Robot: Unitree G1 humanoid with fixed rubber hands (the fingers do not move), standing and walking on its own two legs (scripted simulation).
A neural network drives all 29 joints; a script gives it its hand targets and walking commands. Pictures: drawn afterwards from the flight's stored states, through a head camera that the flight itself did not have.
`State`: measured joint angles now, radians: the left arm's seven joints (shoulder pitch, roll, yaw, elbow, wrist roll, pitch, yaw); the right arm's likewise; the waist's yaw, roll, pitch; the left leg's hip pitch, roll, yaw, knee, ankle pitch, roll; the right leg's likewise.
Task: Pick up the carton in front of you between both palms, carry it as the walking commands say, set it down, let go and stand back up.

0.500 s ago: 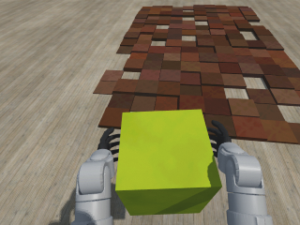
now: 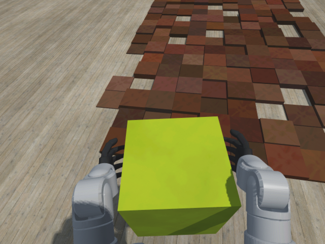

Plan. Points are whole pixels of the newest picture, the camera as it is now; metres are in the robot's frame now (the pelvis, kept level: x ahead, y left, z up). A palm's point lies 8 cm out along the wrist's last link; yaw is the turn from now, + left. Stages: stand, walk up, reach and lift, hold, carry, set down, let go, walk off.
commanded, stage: carry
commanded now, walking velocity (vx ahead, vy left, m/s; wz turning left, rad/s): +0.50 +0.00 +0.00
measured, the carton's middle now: (174, 180) +0.27 +0.01 +0.01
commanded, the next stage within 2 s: none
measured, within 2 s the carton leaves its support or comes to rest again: neither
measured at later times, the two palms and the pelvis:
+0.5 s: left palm (130, 49) +0.69 +0.15 +0.14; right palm (219, 47) +0.66 -0.14 +0.15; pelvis +0.32 +0.04 +0.00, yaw -3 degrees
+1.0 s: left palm (141, 14) +1.04 +0.15 +0.12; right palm (205, 9) +1.07 -0.15 +0.12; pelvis +0.66 -0.02 -0.01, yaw -1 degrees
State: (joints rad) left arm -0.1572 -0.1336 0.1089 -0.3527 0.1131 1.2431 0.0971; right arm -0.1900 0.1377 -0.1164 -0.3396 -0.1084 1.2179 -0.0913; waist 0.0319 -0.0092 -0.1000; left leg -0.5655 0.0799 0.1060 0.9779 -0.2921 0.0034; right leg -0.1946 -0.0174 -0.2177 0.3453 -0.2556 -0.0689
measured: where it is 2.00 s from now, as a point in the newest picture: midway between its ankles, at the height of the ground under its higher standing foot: (176, 106)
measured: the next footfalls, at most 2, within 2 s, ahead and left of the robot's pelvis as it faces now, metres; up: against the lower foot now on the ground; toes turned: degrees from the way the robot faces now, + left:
left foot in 0.24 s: +0.36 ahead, +0.10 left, +0.00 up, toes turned +8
right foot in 0.72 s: +0.65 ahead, -0.07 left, +0.00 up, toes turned -7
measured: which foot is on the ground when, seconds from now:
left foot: up 0.00-0.22, down 0.24-0.70, up 0.72-1.00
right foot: down 0.00-0.26, up 0.28-0.70, down 0.72-1.00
